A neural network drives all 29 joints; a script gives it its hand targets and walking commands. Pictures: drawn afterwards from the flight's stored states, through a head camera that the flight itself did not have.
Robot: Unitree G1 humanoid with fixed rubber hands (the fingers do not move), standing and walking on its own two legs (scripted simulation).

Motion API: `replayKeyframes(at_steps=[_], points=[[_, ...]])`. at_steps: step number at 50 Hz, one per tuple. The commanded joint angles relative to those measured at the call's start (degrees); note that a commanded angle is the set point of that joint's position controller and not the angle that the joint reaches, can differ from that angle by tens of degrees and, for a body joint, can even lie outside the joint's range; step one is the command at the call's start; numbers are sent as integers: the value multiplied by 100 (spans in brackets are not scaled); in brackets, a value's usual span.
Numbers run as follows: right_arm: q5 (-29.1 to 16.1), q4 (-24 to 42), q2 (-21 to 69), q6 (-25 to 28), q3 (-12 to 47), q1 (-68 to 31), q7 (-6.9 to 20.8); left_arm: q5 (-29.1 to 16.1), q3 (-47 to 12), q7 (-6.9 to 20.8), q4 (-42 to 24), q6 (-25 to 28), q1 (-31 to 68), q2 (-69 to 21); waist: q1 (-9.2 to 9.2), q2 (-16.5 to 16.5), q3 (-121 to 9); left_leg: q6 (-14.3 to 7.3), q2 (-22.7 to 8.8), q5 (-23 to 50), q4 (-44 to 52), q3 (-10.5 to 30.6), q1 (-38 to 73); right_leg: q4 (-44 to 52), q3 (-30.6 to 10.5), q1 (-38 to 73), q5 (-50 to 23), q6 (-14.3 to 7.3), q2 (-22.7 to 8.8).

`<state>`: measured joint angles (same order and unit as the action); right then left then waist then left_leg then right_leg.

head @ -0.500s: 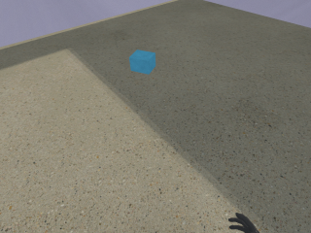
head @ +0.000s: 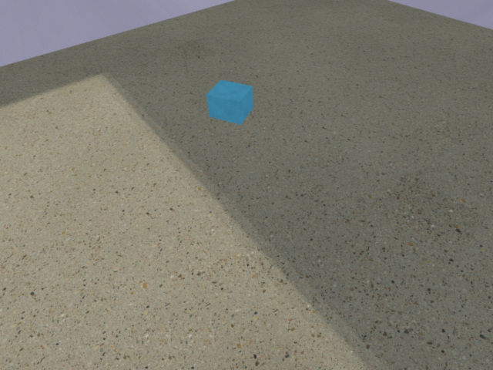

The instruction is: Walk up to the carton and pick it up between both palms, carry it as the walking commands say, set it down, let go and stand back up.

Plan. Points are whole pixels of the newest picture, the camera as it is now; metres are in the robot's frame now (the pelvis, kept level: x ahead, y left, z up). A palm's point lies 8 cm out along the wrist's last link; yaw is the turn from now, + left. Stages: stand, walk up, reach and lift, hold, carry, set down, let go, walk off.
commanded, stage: walk up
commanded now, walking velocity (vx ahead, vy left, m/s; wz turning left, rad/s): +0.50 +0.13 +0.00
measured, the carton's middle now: (230, 101) +1.89 +0.14 -0.68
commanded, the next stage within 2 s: none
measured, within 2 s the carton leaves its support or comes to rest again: neither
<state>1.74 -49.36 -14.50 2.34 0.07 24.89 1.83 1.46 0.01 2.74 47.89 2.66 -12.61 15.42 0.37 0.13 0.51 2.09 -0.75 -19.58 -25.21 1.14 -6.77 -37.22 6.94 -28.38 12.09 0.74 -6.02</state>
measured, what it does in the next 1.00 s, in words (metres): walks ahead: right foot, then left foot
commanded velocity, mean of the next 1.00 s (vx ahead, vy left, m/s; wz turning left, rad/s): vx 0.50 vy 0.13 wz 0.00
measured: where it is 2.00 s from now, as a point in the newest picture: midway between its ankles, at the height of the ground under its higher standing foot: (242, 221)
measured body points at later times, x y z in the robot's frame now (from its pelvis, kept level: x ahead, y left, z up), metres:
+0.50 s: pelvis +0.23 -0.01 +0.01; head +0.23 -0.05 +0.46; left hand +0.18 +0.27 -0.10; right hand +0.39 -0.24 -0.12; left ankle +0.32 +0.18 -0.67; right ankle +0.11 -0.10 -0.73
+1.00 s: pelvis +0.46 +0.03 +0.01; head +0.48 +0.01 +0.46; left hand +0.55 +0.28 -0.11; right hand +0.46 -0.22 -0.14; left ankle +0.43 +0.17 -0.73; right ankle +0.56 -0.09 -0.71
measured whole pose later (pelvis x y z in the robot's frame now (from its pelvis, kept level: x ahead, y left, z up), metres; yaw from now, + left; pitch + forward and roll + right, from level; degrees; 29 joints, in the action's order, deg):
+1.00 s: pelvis +0.46 +0.03 +0.01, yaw +0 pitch +1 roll +2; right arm 1.9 -50.4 -14.2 2.0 0.1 23.5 2.3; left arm 1.6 0.0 2.5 48.6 2.6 -12.8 14.7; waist 1.1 -0.3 1.4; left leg 0.6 -0.3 -15.5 -23.7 0.1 -9.2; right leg -38.7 6.4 -28.7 14.8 1.0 -6.1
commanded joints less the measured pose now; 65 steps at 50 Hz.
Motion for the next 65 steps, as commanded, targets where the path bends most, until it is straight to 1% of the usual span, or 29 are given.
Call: replayKeyframes(at_steps=[1, 2, 3, 4, 6, 9, 13, 20, 25, 28, 30, 31, 32, 33, 34, 35, 36, 39, 45, 48, 50, 51, 52, 53, 54, 56, 59, 62, 65], points=[[-9, 66, -697, 83, -383, -549, -50, 99, 569, -211, 523, 118, -2416, 1154, 833, -1217, -1149, -281, -17, -574, -2575, -309, -2177, 1530, -1860, 3917, 1085, -166, -1319], [4, 275, -599, -8, -329, -606, -29, 85, 677, -312, 583, 72, -2815, 1904, 817, -1766, -722, -98, 301, -1139, -3882, 53, -3195, 2792, -4343, 3673, 2172, -235, -2622], [-7, 200, -650, -59, -381, -540, 3, 14, 651, -329, 519, 26, -2479, 1856, 578, -1446, -463, -98, -52, -680, -4423, 460, -3076, 3250, -4577, 3042, 2845, -269, -2647], [35, 110, -663, -79, -400, -693, 66, -10, 550, -282, 387, 41, -1854, 1523, 349, -1152, 142, -66, -302, -91, -4534, 411, -3008, 3298, -3988, 2317, 2910, -409, -2276], [46, 65, -608, -140, -431, -936, 135, -45, 443, -246, 185, 102, -1064, 882, 44, -689, 812, 26, -542, 612, -4349, 246, -2800, 3157, -2529, 1464, 2120, -267, -1597], [49, -143, -444, -224, -336, -844, 186, -105, 425, -259, 265, 226, -1410, 721, 35, -985, 483, 113, -386, 1131, -4138, -61, -2674, 2536, -1364, 2006, -556, 55, -1124], [52, -111, -396, -321, -297, -1566, 218, -125, 473, -309, 343, 229, -2102, 795, 321, -997, 377, 181, -337, 1293, -3871, -257, -3196, 2213, -1106, 2758, -2180, -42, -1187], [-19, 223, -279, -360, -210, -2759, 333, -119, 533, -372, 353, 139, -2388, 844, 640, -914, 973, 282, -383, 1425, -2681, -451, -3797, 2584, -944, 3110, -1841, -491, -1347], [-82, 393, -209, -269, -82, -3248, 371, -94, 569, -375, 419, 96, -2112, 964, 611, -1103, 1082, 159, -350, 1357, -1136, -640, -3105, 2579, -497, 3175, -2205, -543, -1324], [-59, 208, -284, -168, -96, -2680, 309, -160, 597, -391, 400, 96, -1752, 1144, 272, -1389, 432, -89, -23, 1091, -366, -971, -1850, 1792, -109, 3198, -3627, -411, -1227], [9, -364, -710, -33, -344, -1001, 195, -221, 597, -374, 324, 90, -1686, 1080, -229, -717, -857, -384, 293, 825, -132, -1050, 297, -356, 127, 2757, -3828, -308, -838], [109, -636, -1165, 30, -531, -20, 110, -210, 528, -348, 151, 123, -1572, 901, -657, 155, -1370, -583, -440, 530, -164, -76, 1604, -1957, 68, 1367, -2265, -209, -543], [164, -746, -1745, 26, -635, 524, 3, -127, 452, -269, -143, 166, -1286, 457, -749, 1979, -1391, -844, -1908, 767, 407, 2267, 2184, -3546, -66, -418, 2162, -95, 494], [-27, -696, -1803, -1, -683, 545, -25, -107, 423, -298, -278, 175, -1020, 441, -731, 1719, -1353, -1133, -2171, -42, 1080, 3162, 1923, -3955, -502, -840, 2547, -273, 371], [-78, -580, -1475, 5, -556, 208, -47, -102, 429, -261, -283, 172, -687, 531, -699, 1106, -926, -1298, -2030, -571, 1185, 2950, 1531, -4074, -659, -1115, 1855, -357, 98], [-45, -420, -1256, 88, -479, -215, -45, -83, 390, -227, -168, 156, -630, 483, -480, 352, -537, -1115, -1953, -267, 1157, 2581, 1002, -3998, -696, -1158, 1248, -331, -67], [-50, -322, -1021, 130, -417, -569, -61, -68, 369, -164, -140, 123, -602, 369, -310, 249, -243, -996, -1716, -105, 1315, 2062, 249, -3621, -764, -836, 911, -270, -188], [-78, -157, -816, 227, -352, -778, -81, 33, 349, -62, -46, -35, -865, 242, -48, 723, -374, -850, -1401, 179, 1427, 1145, -542, -2701, -607, -86, 527, -69, -179], [-86, 18, -935, 151, -501, -556, -77, 31, 247, 14, -304, -79, 88, 110, -125, 954, -94, -945, -1250, -156, 1651, 446, -741, -452, -154, 355, 139, 149, -10], [-69, 13, -1030, 109, -579, -487, -85, -11, 235, -12, -251, -32, 135, 146, -155, 1004, -192, -998, -1318, -406, 1492, 492, -512, 55, -44, 650, 107, 154, 56], [-66, -20, -1034, 48, -554, -630, -89, -2, 253, -77, -83, 44, -342, 232, 77, 833, -296, -842, -1071, -591, 874, 308, -630, 728, 32, 1421, -180, 97, 40], [-39, -77, -831, -3, -460, -561, -65, 4, 367, -172, 218, 91, -1064, 455, 290, 357, -588, -630, -658, -394, -168, 42, -991, 1110, -128, 2516, -210, 11, -118], [-22, -11, -624, -7, -399, -526, -18, 50, 563, -277, 561, 137, -2081, 959, 668, -773, -1046, -385, -202, -384, -2004, -238, -1945, 1603, -1454, 3776, 677, -132, -1116], [-29, 264, -463, -25, -318, -719, 7, 42, 716, -345, 638, 103, -2506, 1728, 801, -1846, -700, -124, 204, -984, -3225, -148, -3278, 2710, -3882, 3838, 2008, -370, -2517], [-2, 244, -576, -85, -368, -787, 25, 9, 698, -359, 606, 35, -2305, 1784, 617, -1346, -462, -136, -142, -690, -3872, 322, -3221, 3208, -4304, 3218, 3009, -533, -2672], [84, 158, -549, -114, -417, -1091, 121, -5, 515, -291, 410, 69, -1290, 1092, 211, -695, 542, -34, -490, 252, -4114, 209, -3042, 3239, -3117, 1929, 2728, -549, -1993], [59, -30, -428, -185, -366, -1079, 194, -72, 468, -274, 326, 196, -1094, 712, 77, -712, 574, 66, -491, 948, -3854, 20, -2833, 2886, -1680, 1993, 763, -311, -1328], [44, -59, -370, -247, -316, -1518, 220, -97, 496, -284, 452, 246, -1638, 754, 284, -817, 378, 142, -427, 1141, -3483, -166, -3107, 2521, -1268, 2712, -1026, -369, -1275], [13, 82, -321, -296, -279, -2247, 280, -88, 536, -324, 501, 211, -1957, 805, 516, -794, 552, 196, -432, 1149, -2953, -322, -3505, 2595, -1209, 3067, -1304, -576, -1385]])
